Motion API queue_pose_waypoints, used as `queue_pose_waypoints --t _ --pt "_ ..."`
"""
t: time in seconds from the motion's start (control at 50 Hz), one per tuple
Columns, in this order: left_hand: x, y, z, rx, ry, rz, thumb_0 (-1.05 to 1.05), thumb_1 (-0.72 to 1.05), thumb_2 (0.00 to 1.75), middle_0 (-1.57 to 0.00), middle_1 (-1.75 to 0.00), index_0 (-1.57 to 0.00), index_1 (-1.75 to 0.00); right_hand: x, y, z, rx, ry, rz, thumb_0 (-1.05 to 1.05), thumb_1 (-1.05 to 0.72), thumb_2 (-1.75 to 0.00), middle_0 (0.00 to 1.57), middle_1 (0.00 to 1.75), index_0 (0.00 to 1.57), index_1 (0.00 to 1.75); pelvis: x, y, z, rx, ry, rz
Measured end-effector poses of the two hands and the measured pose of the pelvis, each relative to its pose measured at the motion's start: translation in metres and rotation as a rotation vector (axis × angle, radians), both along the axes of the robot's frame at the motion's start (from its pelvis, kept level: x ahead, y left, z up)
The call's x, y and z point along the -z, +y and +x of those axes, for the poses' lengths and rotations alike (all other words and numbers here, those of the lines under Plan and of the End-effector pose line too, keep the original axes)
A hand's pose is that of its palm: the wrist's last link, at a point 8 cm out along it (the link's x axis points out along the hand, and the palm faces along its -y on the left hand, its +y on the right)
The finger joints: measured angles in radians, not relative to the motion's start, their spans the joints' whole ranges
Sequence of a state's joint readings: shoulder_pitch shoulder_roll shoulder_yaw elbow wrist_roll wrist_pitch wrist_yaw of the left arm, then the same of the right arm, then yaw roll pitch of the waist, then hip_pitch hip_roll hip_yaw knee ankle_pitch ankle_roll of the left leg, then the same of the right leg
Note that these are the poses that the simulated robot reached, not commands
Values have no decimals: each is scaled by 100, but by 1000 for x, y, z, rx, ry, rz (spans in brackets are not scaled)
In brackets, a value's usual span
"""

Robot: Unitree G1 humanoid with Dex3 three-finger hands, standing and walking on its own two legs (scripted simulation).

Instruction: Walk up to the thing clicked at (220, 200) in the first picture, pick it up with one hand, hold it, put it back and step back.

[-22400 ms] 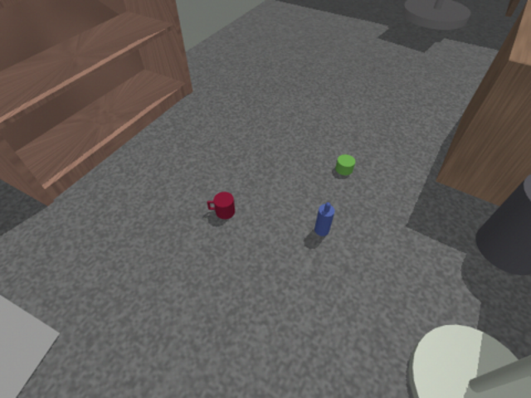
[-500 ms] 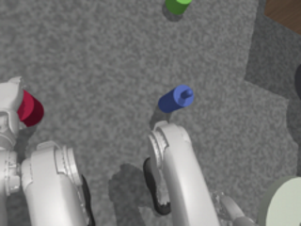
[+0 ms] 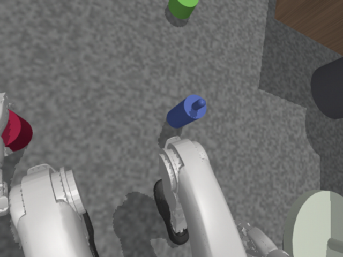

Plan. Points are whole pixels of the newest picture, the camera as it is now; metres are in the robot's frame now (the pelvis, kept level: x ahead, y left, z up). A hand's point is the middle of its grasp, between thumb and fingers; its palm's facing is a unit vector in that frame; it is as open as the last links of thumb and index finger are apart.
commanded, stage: open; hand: left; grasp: from above
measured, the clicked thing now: out of the picture +0.41 +0.32 -0.26
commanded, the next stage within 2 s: withdraw in 0.88 s
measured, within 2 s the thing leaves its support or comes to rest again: rests again in 1.30 s
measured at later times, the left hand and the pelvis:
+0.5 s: hand out of the picture +0.41 +0.30 -0.22, palm faces -0.46 -0.12 -0.88, open 13.6 cm; pelvis +0.00 +0.00 +0.00, yaw -1 degrees
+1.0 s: hand out of the picture +0.41 +0.30 -0.22, palm faces -0.45 -0.12 -0.88, open 13.7 cm; pelvis +0.00 +0.00 +0.00, yaw -1 degrees
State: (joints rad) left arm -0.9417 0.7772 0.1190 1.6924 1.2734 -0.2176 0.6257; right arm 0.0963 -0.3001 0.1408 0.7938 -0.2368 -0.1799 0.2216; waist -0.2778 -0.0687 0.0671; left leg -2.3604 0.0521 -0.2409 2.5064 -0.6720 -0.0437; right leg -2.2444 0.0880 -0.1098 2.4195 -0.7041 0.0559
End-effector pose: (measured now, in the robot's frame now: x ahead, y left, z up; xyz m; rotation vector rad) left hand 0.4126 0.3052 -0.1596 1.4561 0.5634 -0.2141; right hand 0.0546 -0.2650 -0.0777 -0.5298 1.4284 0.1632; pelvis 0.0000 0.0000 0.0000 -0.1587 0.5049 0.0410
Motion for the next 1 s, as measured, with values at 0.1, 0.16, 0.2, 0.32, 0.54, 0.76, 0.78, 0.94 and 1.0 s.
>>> queue_pose_waypoints --t 0.1,0.16,0.2,0.32,0.54,0.76,0.78,0.94,1.0 --pt "2 0 -1 5 -17 2 1 -34 89 -35 -98 -34 -97 -3 0 -9 5 10 -3 0 -89 -89 20 30 20 30 1 1 -2 3 -6 -5" --pt "4 -1 1 7 -18 7 1 -39 93 -29 -102 -29 -101 -4 2 -13 6 15 3 0 -89 -89 20 30 20 30 2 2 -2 3 -7 -8" --pt "4 0 2 1 -24 8 1 -43 95 -25 -105 -25 -103 -5 3 -14 9 17 7 0 -89 -89 20 30 20 30 2 2 -1 4 -6 -11" --pt "4 0 6 -11 -22 18 0 -50 100 -17 -111 -18 -109 -4 9 -13 6 17 34 0 -89 -89 20 30 20 30 0 3 0 4 2 -14" --pt "4 1 7 -20 -11 13 0 -51 100 -11 -114 -13 -112 -2 15 -2 -14 2 75 0 -90 -90 20 30 20 30 -3 3 2 3 7 -15" --pt "4 0 7 -20 -13 7 0 -51 100 -11 -114 -12 -111 -4 9 1 -29 -4 68 0 -90 -90 20 30 20 30 -3 2 1 6 3 -14" --pt "4 1 7 -22 -15 6 0 -51 100 -11 -114 -12 -111 -5 9 1 -28 -4 65 0 -90 -90 20 30 20 30 -3 2 1 7 3 -15" --pt "3 0 7 -12 -19 6 0 -52 100 -10 -113 -12 -111 -7 6 -3 -14 10 49 0 -90 -90 20 30 20 30 -5 2 1 7 9 -14" --pt "3 0 7 -14 -16 8 0 -52 101 -10 -113 -12 -111 -8 6 -3 -14 10 49 0 -90 -90 20 30 20 30 -5 2 1 7 8 -14"
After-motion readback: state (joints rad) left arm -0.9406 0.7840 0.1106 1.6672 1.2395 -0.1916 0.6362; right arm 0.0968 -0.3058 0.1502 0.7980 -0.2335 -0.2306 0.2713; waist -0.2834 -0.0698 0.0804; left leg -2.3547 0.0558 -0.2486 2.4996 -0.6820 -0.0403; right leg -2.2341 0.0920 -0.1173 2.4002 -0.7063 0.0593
